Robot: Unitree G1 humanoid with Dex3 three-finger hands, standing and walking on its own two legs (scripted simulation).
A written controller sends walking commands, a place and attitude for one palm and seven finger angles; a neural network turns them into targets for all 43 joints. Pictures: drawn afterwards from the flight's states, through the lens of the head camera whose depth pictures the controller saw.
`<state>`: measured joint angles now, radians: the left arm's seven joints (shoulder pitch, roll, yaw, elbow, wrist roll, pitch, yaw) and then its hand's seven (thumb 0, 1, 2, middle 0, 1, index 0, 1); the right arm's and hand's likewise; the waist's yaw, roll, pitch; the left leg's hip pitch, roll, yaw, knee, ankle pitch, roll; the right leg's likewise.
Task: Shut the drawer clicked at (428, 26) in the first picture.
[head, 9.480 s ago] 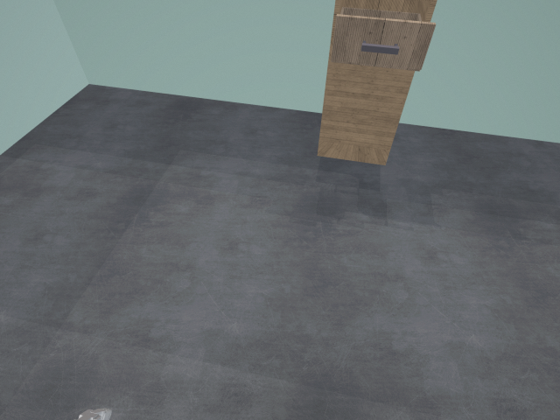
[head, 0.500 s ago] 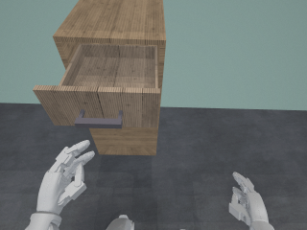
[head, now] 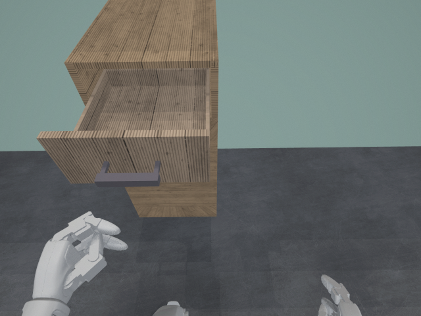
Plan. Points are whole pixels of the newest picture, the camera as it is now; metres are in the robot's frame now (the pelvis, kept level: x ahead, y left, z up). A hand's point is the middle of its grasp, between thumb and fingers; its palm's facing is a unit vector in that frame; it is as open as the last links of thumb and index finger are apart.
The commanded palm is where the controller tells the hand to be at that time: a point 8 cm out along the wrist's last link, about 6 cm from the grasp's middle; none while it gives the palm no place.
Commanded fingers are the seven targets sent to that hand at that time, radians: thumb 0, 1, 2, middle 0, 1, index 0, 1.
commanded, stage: raise the hand and make a fist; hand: left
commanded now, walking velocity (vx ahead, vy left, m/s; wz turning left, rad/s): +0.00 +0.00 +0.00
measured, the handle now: (130, 172) +0.40 +0.19 +0.03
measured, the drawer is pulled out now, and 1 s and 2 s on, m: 0.25 0.25 0.25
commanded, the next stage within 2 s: bring the fist close to the handle in 1.06 s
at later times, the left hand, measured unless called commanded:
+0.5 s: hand (113, 248) +0.20 +0.15 +0.11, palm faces +0.02 -1.00 -0.03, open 3.1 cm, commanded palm +0.18 +0.20 +0.12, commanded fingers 0.00 0.90 0.90 -1.40 -1.60 -1.40 -1.60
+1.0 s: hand (109, 244) +0.20 +0.15 +0.13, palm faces +0.06 -1.00 -0.06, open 3.2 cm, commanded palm +0.18 +0.20 +0.14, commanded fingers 0.00 0.90 0.90 -1.40 -1.60 -1.40 -1.60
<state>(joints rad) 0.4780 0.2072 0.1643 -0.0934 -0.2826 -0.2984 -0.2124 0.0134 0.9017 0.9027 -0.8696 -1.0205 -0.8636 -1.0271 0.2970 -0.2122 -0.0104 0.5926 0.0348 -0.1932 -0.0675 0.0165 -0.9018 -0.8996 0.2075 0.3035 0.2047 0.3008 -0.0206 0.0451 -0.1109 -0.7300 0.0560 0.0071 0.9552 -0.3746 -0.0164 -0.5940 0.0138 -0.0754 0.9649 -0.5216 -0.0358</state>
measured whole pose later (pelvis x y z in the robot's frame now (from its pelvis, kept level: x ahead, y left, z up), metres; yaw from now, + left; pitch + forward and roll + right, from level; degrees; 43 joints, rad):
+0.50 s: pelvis +0.01 +0.01 +0.01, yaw +1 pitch +5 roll -1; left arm 0.53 0.17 -0.02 -0.34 -0.18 -0.20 -0.07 0.01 0.90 0.90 -1.34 -1.53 -1.34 -1.54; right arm 0.23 -0.21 0.05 0.46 0.03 -0.15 -0.03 0.01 -0.90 -0.90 0.21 0.30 0.20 0.30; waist 0.02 0.05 -0.10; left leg -0.62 0.03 0.01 0.90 -0.37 0.00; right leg -0.47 0.00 -0.08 0.89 -0.51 -0.02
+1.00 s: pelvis +0.02 +0.00 +0.02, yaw +1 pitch +3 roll +0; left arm 0.55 0.19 0.05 -0.35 -0.22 -0.18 -0.09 0.01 0.90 0.90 -1.40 -1.60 -1.40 -1.60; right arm 0.28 -0.25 0.02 0.53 0.04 -0.20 -0.03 0.02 -0.90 -0.90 0.20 0.30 0.20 0.30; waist 0.01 0.05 -0.09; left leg -0.53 0.04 0.01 0.82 -0.35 -0.02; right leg -0.39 0.01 -0.08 0.82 -0.49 -0.04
